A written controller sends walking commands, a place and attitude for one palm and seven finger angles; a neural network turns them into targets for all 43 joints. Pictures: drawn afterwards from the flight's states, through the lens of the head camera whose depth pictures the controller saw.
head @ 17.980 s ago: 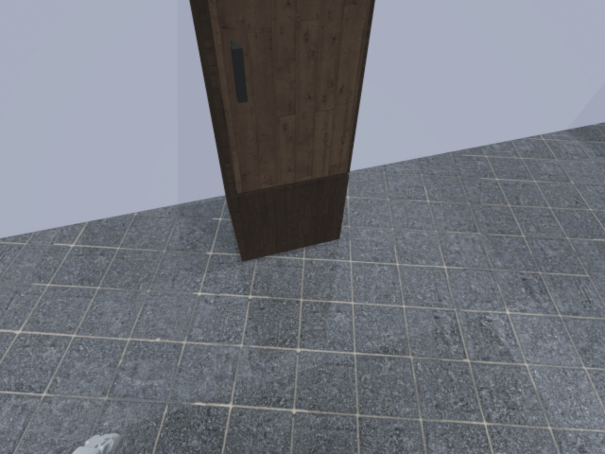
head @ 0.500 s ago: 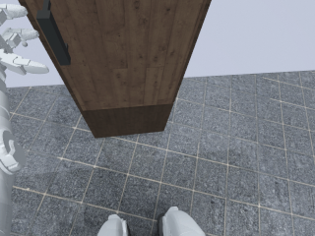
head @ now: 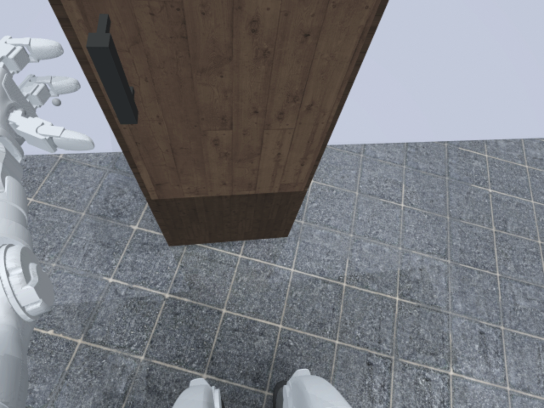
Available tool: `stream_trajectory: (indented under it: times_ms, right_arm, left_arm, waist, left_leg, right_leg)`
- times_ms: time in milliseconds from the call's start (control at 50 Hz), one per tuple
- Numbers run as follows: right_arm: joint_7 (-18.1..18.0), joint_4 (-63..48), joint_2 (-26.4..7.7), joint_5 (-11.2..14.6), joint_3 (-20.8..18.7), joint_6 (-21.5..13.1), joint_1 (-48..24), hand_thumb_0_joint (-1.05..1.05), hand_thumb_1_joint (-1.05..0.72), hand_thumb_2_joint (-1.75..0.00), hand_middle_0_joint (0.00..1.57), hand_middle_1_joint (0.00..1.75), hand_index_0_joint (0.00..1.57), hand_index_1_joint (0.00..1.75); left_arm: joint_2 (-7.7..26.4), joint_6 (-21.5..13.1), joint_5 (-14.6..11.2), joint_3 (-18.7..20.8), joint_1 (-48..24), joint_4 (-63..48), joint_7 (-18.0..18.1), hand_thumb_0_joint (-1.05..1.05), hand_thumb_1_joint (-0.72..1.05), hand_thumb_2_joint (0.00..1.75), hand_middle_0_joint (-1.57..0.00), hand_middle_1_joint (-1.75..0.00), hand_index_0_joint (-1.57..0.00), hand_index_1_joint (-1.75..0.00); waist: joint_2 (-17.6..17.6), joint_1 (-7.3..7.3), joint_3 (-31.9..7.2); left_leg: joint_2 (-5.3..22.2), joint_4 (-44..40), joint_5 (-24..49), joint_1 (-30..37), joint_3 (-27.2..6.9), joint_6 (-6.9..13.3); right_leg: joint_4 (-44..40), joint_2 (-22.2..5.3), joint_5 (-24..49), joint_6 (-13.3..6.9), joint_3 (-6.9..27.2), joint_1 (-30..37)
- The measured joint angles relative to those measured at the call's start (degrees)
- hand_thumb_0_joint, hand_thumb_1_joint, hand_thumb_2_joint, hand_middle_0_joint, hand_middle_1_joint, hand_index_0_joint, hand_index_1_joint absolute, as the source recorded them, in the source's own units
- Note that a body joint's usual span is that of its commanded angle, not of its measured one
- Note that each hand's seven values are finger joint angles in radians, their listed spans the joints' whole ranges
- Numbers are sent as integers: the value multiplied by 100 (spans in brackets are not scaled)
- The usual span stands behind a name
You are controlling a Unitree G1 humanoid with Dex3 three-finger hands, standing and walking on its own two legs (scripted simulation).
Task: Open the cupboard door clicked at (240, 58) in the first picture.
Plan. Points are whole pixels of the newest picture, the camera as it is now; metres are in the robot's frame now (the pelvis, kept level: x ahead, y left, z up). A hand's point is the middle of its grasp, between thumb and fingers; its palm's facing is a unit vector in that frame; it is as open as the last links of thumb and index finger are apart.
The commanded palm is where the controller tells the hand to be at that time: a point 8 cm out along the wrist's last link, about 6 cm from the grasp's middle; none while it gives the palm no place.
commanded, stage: move the hooked fingers beside the handle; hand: left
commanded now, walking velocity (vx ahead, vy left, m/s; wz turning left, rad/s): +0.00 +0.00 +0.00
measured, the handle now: (117, 72) +0.56 +0.18 +0.10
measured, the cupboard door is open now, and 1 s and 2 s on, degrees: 0 0 0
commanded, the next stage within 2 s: slide the fingers in behind the handle in 0.26 s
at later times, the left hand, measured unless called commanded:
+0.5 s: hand (61, 95) +0.52 +0.24 +0.10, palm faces +0.00 -1.00 -0.01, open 14.0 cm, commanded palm +0.50 +0.27 +0.10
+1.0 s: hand (84, 102) +0.51 +0.21 +0.10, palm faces +0.04 -1.00 -0.01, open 14.4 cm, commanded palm +0.50 +0.23 +0.10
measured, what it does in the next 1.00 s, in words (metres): stands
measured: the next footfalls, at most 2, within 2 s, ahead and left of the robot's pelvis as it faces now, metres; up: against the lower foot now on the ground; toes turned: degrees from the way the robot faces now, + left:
none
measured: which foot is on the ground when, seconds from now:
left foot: down 0.00-1.00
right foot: down 0.00-1.00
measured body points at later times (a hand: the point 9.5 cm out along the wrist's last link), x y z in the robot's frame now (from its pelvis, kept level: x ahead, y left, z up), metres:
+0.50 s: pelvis -0.01 +0.00 +0.00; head +0.13 +0.03 +0.42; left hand +0.51 +0.29 +0.11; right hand -0.04 -0.26 -0.10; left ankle -0.02 +0.09 -0.69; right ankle +0.00 -0.12 -0.69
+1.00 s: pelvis -0.01 +0.00 +0.00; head +0.12 +0.02 +0.43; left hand +0.50 +0.27 +0.10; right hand -0.03 -0.27 -0.11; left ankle -0.02 +0.09 -0.69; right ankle +0.00 -0.12 -0.69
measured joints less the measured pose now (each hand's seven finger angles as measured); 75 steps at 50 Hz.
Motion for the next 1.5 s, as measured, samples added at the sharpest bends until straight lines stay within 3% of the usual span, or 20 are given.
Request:
stream_trajectory:
  times_ms: [180,360,440,600,720,880,1040,1220,1320,1420,1500]
  right_arm:
    - [-11,-5,-41,-12,-17,-51,-206,0,-91,-90,20,29,20,30]
    - [-11,-63,4,-12,51,-39,-61,0,-91,-90,20,29,20,30]
    - [-4,46,26,-7,53,-14,47,1,-91,-90,20,29,20,30]
    - [19,157,4,-45,15,-38,186,1,-91,-90,20,29,20,30]
    - [98,114,22,-85,-33,-101,206,1,-91,-90,20,29,20,30]
    - [113,158,57,-65,-33,-131,103,1,-91,-90,20,29,20,30]
    - [139,244,53,-73,-83,-189,38,1,-91,-90,20,29,20,30]
    - [204,375,72,-99,-137,-268,-74,1,-91,-90,20,29,20,30]
    - [208,281,88,-103,-118,-307,-153,1,-91,-90,20,29,20,30]
    - [243,98,97,-111,-88,-315,-106,1,-91,-90,20,29,20,30]
    - [224,118,120,-77,-76,-294,-49,1,-91,-90,20,29,20,30]
  left_arm:
    - [-76,-54,14,-108,-205,50,32,-1,-50,30,-30,-120,-30,-120]
    - [139,-54,136,96,-187,85,107,-1,-50,30,-30,-120,-30,-120]
    - [147,-107,24,16,-230,30,51,-1,-50,30,-30,-120,-29,-120]
    - [-139,99,5,-208,-362,126,160,-1,-50,30,-30,-120,-29,-120]
    - [-301,-61,85,-140,-178,-65,550,-1,-50,30,-31,-121,-29,-121]
    - [-373,-74,73,-233,-198,-30,615,-1,-50,30,-30,-120,-25,-119]
    - [-650,-120,-90,-493,-146,-97,784,-1,-50,30,-30,-120,-20,-117]
    - [-1099,-255,-46,-931,-166,-228,896,-1,-50,30,-30,-120,-21,-118]
    - [-1305,-233,36,-645,-298,-51,1134,-1,-50,30,-30,-120,-26,-120]
    - [-1122,-299,326,-465,-201,-46,1406,-1,-50,30,-30,-120,-30,-122]
    - [-1025,-312,279,-448,-200,-77,1339,-1,-50,30,-30,-120,-31,-122]
  waist:
    - [10,-11,6]
    - [24,-101,62]
    - [28,-84,63]
    - [81,-105,-2]
    - [76,-88,-23]
    - [60,-52,-13]
    - [86,69,-22]
    - [105,147,-47]
    - [96,12,-89]
    - [124,-48,-39]
    - [126,-22,42]
  left_leg:
    - [-27,118,-19,-130,-27,16]
    - [0,184,-21,-235,15,26]
    - [2,185,-15,-247,5,25]
    - [-31,158,6,-241,-27,33]
    - [-20,155,4,-217,12,24]
    - [-22,151,13,-175,-27,2]
    - [-56,135,10,-99,-87,-17]
    - [-98,133,20,-61,-154,-47]
    - [-76,121,25,-48,-88,-60]
    - [-44,112,42,-43,8,-72]
    - [-32,74,87,-35,32,-90]
  right_leg:
    - [112,-30,-27,16,-25,-114]
    - [182,-8,-10,19,20,-242]
    - [170,-5,2,19,11,-244]
    - [135,-32,9,26,-19,-218]
    - [168,-24,4,20,21,-227]
    - [173,-22,-7,-6,-14,-176]
    - [177,-51,-48,-20,-70,-81]
    - [214,-89,-92,-43,-135,-30]
    - [268,-72,-96,-63,-69,-78]
    - [345,-46,-87,-82,26,-154]
    - [343,-33,-55,-105,50,-175]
